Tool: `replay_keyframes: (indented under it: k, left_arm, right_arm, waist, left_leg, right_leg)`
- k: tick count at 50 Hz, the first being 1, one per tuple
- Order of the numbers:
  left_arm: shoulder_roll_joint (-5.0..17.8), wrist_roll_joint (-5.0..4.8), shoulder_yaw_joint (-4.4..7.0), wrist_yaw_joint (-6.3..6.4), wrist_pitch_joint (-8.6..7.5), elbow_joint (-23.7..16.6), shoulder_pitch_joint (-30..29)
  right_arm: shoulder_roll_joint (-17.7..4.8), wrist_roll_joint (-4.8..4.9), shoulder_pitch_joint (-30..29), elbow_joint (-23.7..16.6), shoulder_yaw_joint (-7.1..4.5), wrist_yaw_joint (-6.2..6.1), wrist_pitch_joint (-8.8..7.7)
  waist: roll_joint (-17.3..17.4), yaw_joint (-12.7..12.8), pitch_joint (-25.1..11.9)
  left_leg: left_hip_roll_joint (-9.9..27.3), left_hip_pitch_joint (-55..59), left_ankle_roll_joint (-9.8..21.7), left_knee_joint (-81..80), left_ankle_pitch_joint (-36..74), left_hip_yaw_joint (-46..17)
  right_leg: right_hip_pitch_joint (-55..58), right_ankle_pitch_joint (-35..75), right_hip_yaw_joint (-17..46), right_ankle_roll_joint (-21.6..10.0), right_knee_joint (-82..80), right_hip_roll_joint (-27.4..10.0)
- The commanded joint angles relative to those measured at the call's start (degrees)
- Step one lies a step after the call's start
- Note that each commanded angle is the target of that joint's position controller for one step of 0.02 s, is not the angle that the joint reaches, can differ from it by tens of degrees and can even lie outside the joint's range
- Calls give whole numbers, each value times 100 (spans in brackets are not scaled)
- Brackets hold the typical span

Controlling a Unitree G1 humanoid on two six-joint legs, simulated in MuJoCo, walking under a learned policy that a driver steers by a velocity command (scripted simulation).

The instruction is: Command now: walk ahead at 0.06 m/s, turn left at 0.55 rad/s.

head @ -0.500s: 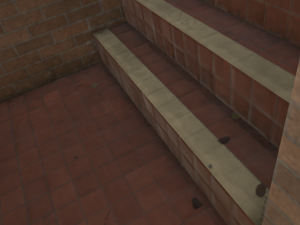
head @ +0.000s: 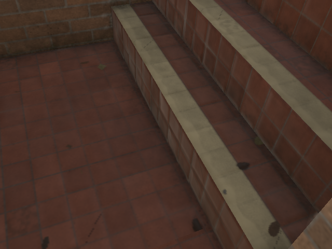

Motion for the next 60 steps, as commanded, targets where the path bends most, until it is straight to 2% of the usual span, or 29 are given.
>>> replay_keyframes:
  k: [1,4,6,8,9,10,11,12,13,15,17,19,23,27,30,31,32,33,34,35,38,40,43,50,52,54,55,57,60]
  left_arm:
    - [214,146,-50,-99,-157,-598,10]
    - [-357,118,-361,-241,-266,-854,-280]
    - [-315,90,-320,-205,-124,-729,-129]
    - [71,-100,-112,-156,-136,-599,432]
    - [449,6,36,-171,-141,-433,1059]
    - [816,204,163,-173,-101,-514,1048]
    - [682,315,95,-114,-176,-892,647]
    - [192,325,-105,-98,-199,-1125,141]
    - [82,245,-141,-94,-125,-1139,-78]
    - [273,219,-100,-3,42,-991,84]
    - [151,171,-72,61,15,-943,358]
    - [61,108,-36,121,70,-894,607]
    - [426,90,119,179,289,-918,320]
    - [751,87,205,128,151,-1016,54]
    - [535,-78,141,41,170,-732,283]
    - [367,-112,107,-33,170,-531,597]
    - [14,-6,15,-86,121,-518,697]
    - [-160,128,-83,-58,-20,-729,545]
    - [54,-16,6,-155,-122,-536,437]
    - [-22,-110,21,-259,-171,-394,445]
    - [-262,-69,-162,-235,-373,-218,370]
    - [-159,-59,-176,-321,-546,-15,846]
    - [-336,-97,-274,-275,-622,145,776]
    - [-1289,-146,-819,-348,-562,-380,-98]
    - [-1246,-110,-953,-376,-513,-779,-710]
    - [-1087,-110,-1060,-416,-470,-1026,-1064]
    - [-1084,-152,-1142,-434,-464,-1205,-1377]
    - [-994,-99,-1110,-652,-519,-1251,-1622]
    - [-616,35,-838,-759,-555,-1091,-456]
  right_arm:
    - [-705,88,-754,-788,-112,-254,-50]
    - [-752,270,-401,-825,-253,-360,-49]
    - [-881,186,-36,-676,-306,-246,47]
    - [-673,265,-362,-790,-229,-41,-121]
    - [-312,301,-653,-804,-155,-8,-186]
    - [-27,350,-506,-748,-125,-30,-255]
    - [-515,275,192,-567,-260,-33,-259]
    - [-738,296,179,-480,-332,-53,-179]
    - [-756,334,-111,-528,-307,-49,-109]
    - [-423,272,-517,-744,-110,-18,-150]
    - [-441,369,-702,-817,-79,147,-291]
    - [-169,393,-1039,-912,64,174,-274]
    - [85,374,-1410,-1080,242,126,-164]
    - [-227,320,-1047,-879,74,137,-216]
    - [-254,286,-796,-716,-47,234,-287]
    - [-379,283,-773,-732,-103,294,-336]
    - [-823,257,-782,-889,-229,287,-372]
    - [-1045,126,-404,-961,-266,247,-346]
    - [-968,120,-245,-994,-216,206,-390]
    - [-841,97,-418,-863,-114,134,-379]
    - [-613,115,-641,-563,-34,219,-487]
    - [-517,227,-55,-218,-109,251,-679]
    - [-422,165,546,360,-87,226,-874]
    - [44,103,726,1382,162,395,-901]
    - [147,68,584,1476,286,401,-887]
    - [-86,201,765,1666,302,311,-899]
    - [-104,350,1035,1860,284,232,-898]
    - [-305,404,1192,1960,213,226,-813]
    - [-1074,350,1463,1978,69,376,-827]
  waist:
    - [939,546,155]
    - [1187,424,-230]
    - [1357,206,-231]
    - [1836,511,-586]
    - [988,800,-714]
    - [-799,802,-836]
    - [-1009,542,-1404]
    - [-528,409,-945]
    - [-204,283,-343]
    - [50,217,235]
    - [289,398,121]
    - [-14,584,98]
    - [-698,533,130]
    - [-508,483,80]
    - [5,456,124]
    - [526,467,64]
    - [1502,538,-177]
    - [2521,273,-817]
    - [2000,107,-971]
    - [1569,320,-693]
    - [964,367,172]
    - [877,313,168]
    - [1122,152,135]
    - [1253,354,991]
    - [1222,414,995]
    - [1335,419,1026]
    - [1593,324,1006]
    - [1093,323,748]
    - [1920,1111,-682]
  left_leg:
    - [1248,415,1384,-1478,1619,-2494]
    - [899,853,1003,-1187,1815,-1897]
    - [753,73,941,-1359,1438,-1700]
    - [845,-137,733,-1025,1435,-2079]
    - [459,-1225,377,173,458,-1701]
    - [-420,-2370,-251,2421,-1335,-739]
    - [-183,-2071,-717,4532,-1600,-993]
    - [-100,-2307,-941,6281,-1372,-958]
    - [53,-2637,-914,7083,-891,-729]
    - [99,-2980,-849,6826,241,-850]
    - [198,-2855,-892,5610,860,-739]
    - [338,-2673,-1041,4316,731,-527]
    - [569,-1247,-1043,1773,-364,349]
    - [985,-500,-555,937,186,210]
    - [565,14,-117,-863,178,432]
    - [618,462,-36,-1484,907,139]
    - [1479,1452,187,-1485,3119,-1242]
    - [2326,1867,1151,-1992,1234,-2963]
    - [2534,1669,1598,-2504,-538,-3573]
    - [2376,1550,1419,-2562,-1197,-3339]
    - [1900,1230,1006,-2196,-648,-2171]
    - [1859,1632,876,-2215,-1196,-1901]
    - [2029,2153,980,-2438,-826,-1982]
    - [2142,1581,763,-2773,-536,-1150]
    - [1832,309,803,-3416,-615,-704]
    - [1833,14,1153,-4446,-641,-707]
    - [1969,172,1233,-5084,-134,-765]
    - [2053,822,1093,-5294,1974,-16]
    - [2162,2103,1054,-3535,9134,477]
  right_leg:
    - [-975,291,295,114,702,128]
    - [-256,-159,-358,-216,-2190,270]
    - [985,-755,-1177,-328,-3458,817]
    - [2332,604,-354,-635,-4808,374]
    - [3465,2005,575,-914,-4985,-416]
    - [4046,4141,2205,-1537,-5253,-2066]
    - [3146,2912,3742,-2373,-5575,-3017]
    - [2509,1599,3189,-2538,-5687,-2693]
    - [2123,236,2303,-2231,-5791,-2062]
    - [2033,-39,1258,-2044,-5820,-1215]
    - [2542,-119,666,-1989,-5857,-946]
    - [2935,-41,492,-2106,-6076,-1072]
    - [2529,772,-344,-2169,-6269,-880]
    - [2123,937,83,-2318,-6238,-1880]
    - [2341,1204,-348,-1895,-5247,-1454]
    - [2165,1166,-653,-1645,-4476,-1185]
    - [984,-340,-921,-1182,-3105,-745]
    - [-75,-1048,-528,-744,-1495,-100]
    - [-468,-768,-56,-483,532,34]
    - [-1026,-258,353,-397,1865,21]
    - [-1975,935,436,-455,3246,369]
    - [-2605,1324,762,-599,3208,480]
    - [-3455,1572,626,-730,4582,745]
    - [-5951,893,570,-948,6498,529]
    - [-5264,1392,-247,-916,5549,240]
    - [-4718,1498,-1111,-842,4178,-211]
    - [-4118,1265,-1116,-971,3198,-566]
    - [-2761,636,-1566,-1356,1363,-528]
    - [-309,-957,-1841,-1529,569,403]
Velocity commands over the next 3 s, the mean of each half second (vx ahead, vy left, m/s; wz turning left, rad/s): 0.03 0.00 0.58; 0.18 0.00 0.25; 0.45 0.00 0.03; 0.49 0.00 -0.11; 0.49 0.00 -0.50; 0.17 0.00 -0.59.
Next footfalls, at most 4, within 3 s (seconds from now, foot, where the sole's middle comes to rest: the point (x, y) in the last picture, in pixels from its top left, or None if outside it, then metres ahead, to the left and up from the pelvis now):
0.18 right None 0.10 -0.09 -0.75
0.62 left None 0.02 0.18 -0.75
1.24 right None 0.35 0.05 -0.54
1.88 left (20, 218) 0.59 0.44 -0.54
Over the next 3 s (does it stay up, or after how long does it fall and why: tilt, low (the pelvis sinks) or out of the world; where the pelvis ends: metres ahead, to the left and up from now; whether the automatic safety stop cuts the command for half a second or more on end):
stays up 0.98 0.41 0.22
